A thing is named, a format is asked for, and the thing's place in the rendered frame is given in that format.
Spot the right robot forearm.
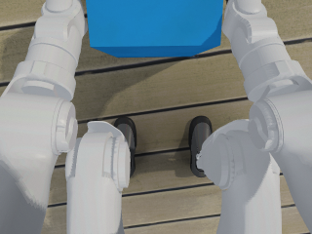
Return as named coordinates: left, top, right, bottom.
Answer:
left=221, top=0, right=312, bottom=102

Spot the left robot forearm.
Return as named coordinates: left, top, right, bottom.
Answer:
left=0, top=0, right=88, bottom=101

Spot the carton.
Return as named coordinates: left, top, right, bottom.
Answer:
left=86, top=0, right=223, bottom=58

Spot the left robot thigh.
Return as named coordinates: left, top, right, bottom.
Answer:
left=66, top=132, right=131, bottom=234

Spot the right robot upper arm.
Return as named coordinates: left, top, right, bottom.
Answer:
left=247, top=89, right=312, bottom=234

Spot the left robot upper arm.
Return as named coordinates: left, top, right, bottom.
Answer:
left=0, top=92, right=78, bottom=234

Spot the left robot foot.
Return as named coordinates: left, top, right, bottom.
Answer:
left=113, top=116, right=137, bottom=177

